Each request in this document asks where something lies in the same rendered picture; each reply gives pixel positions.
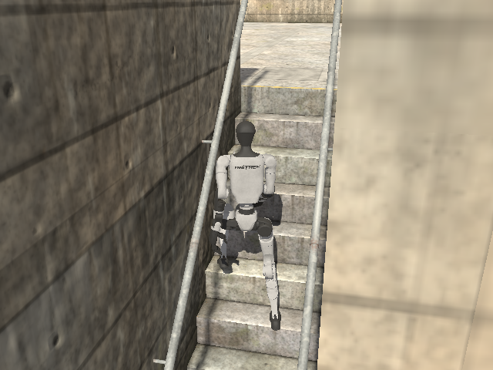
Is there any right robot forearm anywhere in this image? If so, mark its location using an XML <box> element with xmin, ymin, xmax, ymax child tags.
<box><xmin>259</xmin><ymin>186</ymin><xmax>275</xmax><ymax>202</ymax></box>

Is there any left robot foot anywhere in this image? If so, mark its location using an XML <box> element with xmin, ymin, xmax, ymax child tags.
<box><xmin>217</xmin><ymin>255</ymin><xmax>229</xmax><ymax>267</ymax></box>

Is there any left robot hand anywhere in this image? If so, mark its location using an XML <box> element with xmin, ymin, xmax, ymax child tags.
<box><xmin>209</xmin><ymin>230</ymin><xmax>227</xmax><ymax>255</ymax></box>

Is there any robot left shin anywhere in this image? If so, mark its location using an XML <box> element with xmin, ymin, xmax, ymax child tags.
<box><xmin>218</xmin><ymin>228</ymin><xmax>229</xmax><ymax>259</ymax></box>

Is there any robot right upper arm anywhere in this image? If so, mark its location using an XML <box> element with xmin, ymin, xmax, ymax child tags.
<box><xmin>262</xmin><ymin>153</ymin><xmax>277</xmax><ymax>194</ymax></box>

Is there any left robot forearm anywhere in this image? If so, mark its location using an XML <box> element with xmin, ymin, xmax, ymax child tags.
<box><xmin>211</xmin><ymin>188</ymin><xmax>226</xmax><ymax>231</ymax></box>

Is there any robot left upper arm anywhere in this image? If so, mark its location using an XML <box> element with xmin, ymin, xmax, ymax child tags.
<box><xmin>216</xmin><ymin>155</ymin><xmax>230</xmax><ymax>199</ymax></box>

